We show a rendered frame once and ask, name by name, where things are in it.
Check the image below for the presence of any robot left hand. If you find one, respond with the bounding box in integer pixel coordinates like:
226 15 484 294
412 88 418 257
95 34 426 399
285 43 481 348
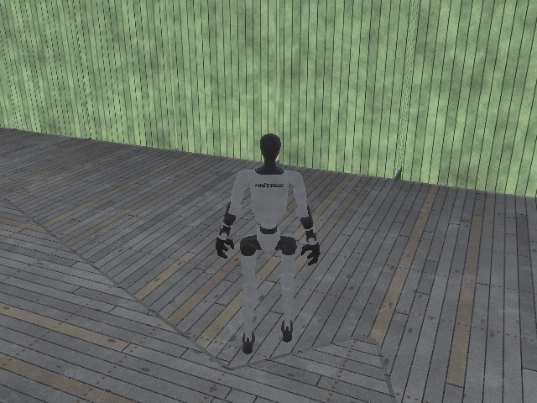
216 237 234 259

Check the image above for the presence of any left robot upper arm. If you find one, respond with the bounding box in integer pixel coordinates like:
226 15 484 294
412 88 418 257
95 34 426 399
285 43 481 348
228 170 252 216

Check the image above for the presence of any robot right thigh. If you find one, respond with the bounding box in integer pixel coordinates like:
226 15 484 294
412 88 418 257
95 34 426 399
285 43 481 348
279 233 297 288

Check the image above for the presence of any robot right hand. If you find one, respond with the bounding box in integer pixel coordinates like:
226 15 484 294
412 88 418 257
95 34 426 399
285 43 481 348
301 242 321 266

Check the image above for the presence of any robot left thigh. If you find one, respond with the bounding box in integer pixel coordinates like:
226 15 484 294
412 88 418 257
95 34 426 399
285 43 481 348
240 235 257 299

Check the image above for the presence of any robot left forearm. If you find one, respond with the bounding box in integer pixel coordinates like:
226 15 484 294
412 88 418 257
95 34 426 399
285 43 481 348
218 202 236 240

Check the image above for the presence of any right robot upper arm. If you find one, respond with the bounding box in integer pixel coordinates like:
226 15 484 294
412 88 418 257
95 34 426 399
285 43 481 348
287 170 309 218

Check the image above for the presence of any robot right forearm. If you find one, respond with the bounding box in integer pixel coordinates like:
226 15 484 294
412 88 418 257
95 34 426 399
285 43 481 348
300 205 318 245

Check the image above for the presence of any robot thigh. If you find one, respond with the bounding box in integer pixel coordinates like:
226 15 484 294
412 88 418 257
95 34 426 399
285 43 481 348
240 235 257 299
279 233 297 288

